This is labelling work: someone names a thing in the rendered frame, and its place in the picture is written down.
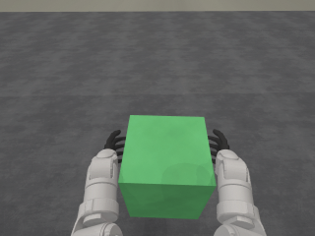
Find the robot left forearm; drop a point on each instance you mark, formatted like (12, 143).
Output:
(100, 198)

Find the right robot upper arm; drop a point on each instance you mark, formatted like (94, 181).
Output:
(233, 230)

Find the robot right forearm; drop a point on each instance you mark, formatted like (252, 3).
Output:
(236, 204)

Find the robot left hand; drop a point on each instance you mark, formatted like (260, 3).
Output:
(111, 143)

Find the carton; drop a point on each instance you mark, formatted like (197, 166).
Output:
(166, 169)

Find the robot right hand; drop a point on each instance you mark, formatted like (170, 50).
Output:
(221, 143)

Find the left robot upper arm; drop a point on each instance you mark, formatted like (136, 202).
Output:
(104, 229)

